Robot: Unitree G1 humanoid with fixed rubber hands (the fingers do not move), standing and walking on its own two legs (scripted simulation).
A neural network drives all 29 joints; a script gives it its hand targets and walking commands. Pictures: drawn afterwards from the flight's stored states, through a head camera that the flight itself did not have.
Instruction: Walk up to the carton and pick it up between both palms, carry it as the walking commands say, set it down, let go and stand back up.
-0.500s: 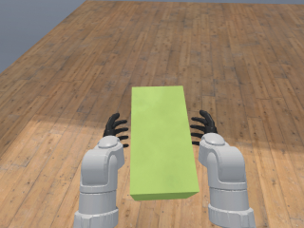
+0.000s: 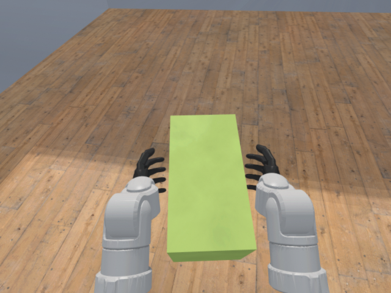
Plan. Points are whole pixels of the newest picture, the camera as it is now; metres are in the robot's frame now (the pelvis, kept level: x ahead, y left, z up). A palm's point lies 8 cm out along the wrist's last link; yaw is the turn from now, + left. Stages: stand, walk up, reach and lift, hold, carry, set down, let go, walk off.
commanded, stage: carry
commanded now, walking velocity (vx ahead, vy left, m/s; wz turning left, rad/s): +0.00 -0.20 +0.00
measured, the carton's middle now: (204, 186) +0.36 +0.01 +0.01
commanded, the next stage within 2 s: none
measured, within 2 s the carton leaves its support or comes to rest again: neither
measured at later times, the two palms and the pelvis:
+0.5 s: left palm (220, 213) +0.25 -0.02 +0.11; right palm (359, 205) +0.27 -0.25 +0.10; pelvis -0.05 -0.15 +0.00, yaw +0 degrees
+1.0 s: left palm (322, 249) +0.19 -0.16 +0.11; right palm out of the picture +0.21 -0.39 +0.11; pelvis -0.11 -0.30 +0.01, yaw +1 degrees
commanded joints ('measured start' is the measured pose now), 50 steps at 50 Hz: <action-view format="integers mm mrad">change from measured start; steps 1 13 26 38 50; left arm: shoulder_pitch -323 -364 -331 -295 -320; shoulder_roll -1068 -1059 -1048 -1050 -1055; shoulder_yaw -437 -470 -439 -439 -490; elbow -105 -164 -73 -136 -127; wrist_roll -312 -275 -307 -255 -330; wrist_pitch -24 -38 -17 -43 -18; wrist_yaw -231 -202 -226 -198 -221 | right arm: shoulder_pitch -304 -293 -264 -293 -208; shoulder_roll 1078 1100 1032 1092 1043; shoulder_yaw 478 491 440 503 422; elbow -106 -102 -103 -108 -109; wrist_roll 325 368 282 372 280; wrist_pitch -11 -15 -6 -10 -24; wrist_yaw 208 237 196 240 197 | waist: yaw -40 -68 -44 -66 -45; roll -295 212 -405 167 129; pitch -375 -359 -405 -424 -395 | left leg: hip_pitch -54 486 -52 493 342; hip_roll -112 335 -113 189 96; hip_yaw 28 -427 106 -307 19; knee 355 -426 201 -421 -141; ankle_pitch -196 737 -212 416 690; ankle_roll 43 311 -4 200 70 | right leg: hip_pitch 283 -238 345 -95 170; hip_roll -265 -3 -340 -54 14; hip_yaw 246 123 362 52 -51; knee -155 392 -196 73 -224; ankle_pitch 554 -277 636 40 23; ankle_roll -180 24 -149 -28 31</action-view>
